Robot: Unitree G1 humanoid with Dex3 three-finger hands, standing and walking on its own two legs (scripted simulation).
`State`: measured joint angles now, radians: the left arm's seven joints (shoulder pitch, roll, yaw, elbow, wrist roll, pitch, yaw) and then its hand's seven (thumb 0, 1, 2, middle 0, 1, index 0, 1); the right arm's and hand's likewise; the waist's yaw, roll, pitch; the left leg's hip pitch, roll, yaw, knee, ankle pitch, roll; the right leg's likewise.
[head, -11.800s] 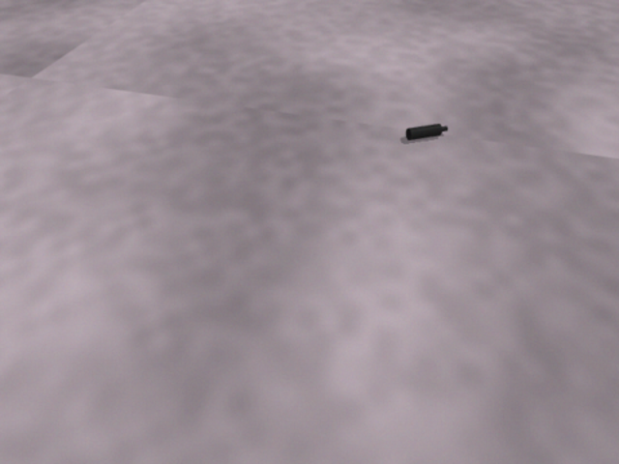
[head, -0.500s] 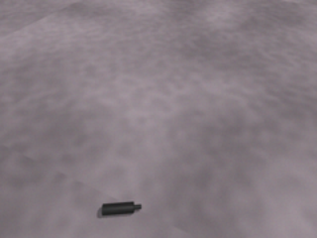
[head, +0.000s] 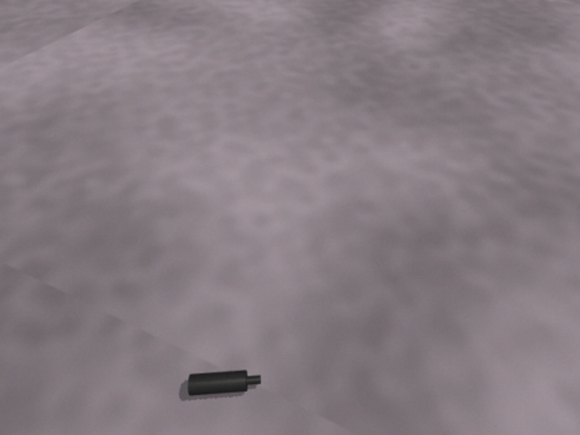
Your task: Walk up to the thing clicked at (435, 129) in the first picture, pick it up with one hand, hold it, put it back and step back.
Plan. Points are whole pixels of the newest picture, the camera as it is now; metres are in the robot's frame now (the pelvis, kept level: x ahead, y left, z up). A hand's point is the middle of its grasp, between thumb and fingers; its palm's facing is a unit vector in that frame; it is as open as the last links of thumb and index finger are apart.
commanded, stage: walk up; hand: left
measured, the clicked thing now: (225, 382) +0.42 +0.22 -0.75
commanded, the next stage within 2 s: stand in 0.14 s
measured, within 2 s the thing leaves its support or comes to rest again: neither
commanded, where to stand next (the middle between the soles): +0.05 -0.01 m, yaw +2 degrees
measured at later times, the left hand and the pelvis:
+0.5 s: hand out of the picture +0.09 +0.25 -0.16, palm faces -0.02 -0.94 -0.35, open 7.3 cm; pelvis +0.02 +0.00 +0.00, yaw +1 degrees
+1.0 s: hand out of the picture +0.10 +0.25 -0.16, palm faces -0.01 -0.94 -0.35, open 7.3 cm; pelvis +0.02 +0.00 +0.00, yaw +1 degrees
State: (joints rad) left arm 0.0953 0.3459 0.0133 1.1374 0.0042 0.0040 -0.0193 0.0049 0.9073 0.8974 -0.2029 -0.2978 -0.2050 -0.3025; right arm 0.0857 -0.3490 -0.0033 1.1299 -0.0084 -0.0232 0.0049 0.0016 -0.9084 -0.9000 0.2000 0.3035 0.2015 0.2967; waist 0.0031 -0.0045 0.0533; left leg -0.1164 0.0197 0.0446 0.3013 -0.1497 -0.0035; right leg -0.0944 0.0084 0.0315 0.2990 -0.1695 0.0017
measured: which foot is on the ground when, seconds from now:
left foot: down 0.00-1.00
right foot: down 0.00-1.00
